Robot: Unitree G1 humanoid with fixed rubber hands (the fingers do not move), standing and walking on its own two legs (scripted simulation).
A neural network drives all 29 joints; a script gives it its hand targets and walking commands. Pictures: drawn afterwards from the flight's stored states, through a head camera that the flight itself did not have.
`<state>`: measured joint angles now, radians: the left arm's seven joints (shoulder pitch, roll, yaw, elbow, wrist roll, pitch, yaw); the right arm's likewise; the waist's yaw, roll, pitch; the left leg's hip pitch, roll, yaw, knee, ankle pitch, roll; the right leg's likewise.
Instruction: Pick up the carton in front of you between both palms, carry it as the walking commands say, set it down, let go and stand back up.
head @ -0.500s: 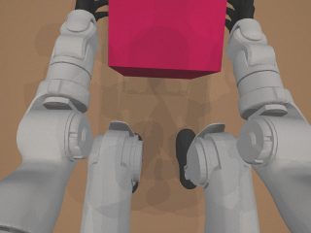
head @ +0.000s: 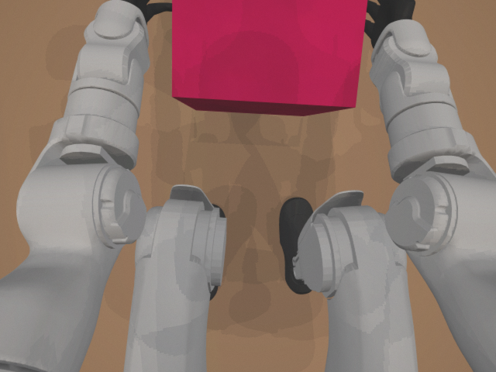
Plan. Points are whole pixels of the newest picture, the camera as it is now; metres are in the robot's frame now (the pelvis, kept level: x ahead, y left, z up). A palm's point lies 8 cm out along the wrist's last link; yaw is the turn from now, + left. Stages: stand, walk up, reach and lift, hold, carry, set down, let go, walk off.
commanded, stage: set down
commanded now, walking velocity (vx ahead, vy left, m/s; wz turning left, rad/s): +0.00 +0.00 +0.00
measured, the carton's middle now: (259, 39) +0.53 +0.01 -0.24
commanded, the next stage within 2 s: let go in 1.32 s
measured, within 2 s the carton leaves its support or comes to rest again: neither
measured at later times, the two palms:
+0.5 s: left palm out of the picture +0.55 +0.22 -0.10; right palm (433, 15) +0.53 -0.17 -0.10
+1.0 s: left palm out of the picture +0.54 +0.23 +0.06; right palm out of the picture +0.53 -0.17 +0.06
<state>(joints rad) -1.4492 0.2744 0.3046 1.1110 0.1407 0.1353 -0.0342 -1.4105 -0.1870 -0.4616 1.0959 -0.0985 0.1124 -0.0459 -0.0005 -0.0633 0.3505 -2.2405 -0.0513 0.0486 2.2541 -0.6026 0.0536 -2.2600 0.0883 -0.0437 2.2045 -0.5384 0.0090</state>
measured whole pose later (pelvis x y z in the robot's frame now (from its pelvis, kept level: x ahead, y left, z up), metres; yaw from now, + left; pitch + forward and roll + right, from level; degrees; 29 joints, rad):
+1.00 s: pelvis +0.02 +0.00 +0.17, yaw +1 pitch +46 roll -2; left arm -1.19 0.39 0.22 0.96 -0.07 0.14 -0.02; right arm -1.11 -0.20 -0.28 0.82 0.06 0.16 -0.12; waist -0.02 -0.01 -0.03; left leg -1.96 -0.08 -0.01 1.64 -0.49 0.03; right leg -1.97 0.08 -0.01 1.60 -0.45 0.00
